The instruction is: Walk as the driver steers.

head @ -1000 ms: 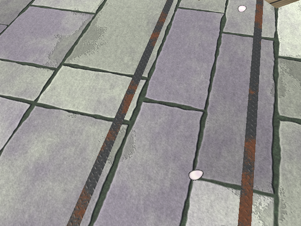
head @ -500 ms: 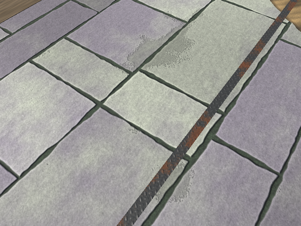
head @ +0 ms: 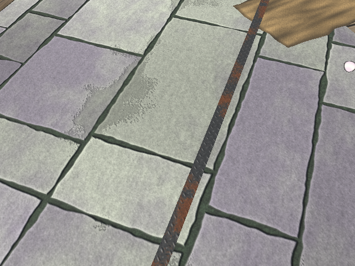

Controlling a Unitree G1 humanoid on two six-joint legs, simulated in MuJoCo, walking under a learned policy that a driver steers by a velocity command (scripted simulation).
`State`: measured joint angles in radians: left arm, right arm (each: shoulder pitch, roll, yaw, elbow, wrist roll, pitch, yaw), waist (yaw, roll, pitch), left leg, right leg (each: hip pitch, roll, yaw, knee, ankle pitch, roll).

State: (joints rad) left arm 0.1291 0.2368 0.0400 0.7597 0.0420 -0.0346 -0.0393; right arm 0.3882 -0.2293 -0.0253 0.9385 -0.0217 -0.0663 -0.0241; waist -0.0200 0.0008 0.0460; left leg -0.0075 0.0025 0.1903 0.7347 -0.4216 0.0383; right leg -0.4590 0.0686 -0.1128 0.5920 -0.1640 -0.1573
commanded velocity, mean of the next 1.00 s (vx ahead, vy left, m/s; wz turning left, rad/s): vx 0.23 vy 0.00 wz -0.57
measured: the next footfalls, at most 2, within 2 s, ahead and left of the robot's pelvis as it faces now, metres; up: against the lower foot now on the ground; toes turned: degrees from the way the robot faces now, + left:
left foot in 0.46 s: +0.43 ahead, +0.07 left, +0.00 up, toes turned -19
right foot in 0.90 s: +0.26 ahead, -0.11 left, +0.00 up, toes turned -34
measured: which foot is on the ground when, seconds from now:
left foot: up 0.00-0.44, down 0.46-0.90, up 0.92-1.00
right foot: down 0.00-0.46, up 0.48-0.88, down 0.90-1.00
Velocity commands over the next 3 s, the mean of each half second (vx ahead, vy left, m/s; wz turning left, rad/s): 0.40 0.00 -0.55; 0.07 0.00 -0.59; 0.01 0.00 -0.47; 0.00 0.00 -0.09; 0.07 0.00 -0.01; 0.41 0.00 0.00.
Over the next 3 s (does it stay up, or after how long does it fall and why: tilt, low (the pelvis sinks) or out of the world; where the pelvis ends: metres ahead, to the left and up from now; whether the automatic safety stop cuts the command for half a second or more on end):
stays up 0.44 -0.14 0.01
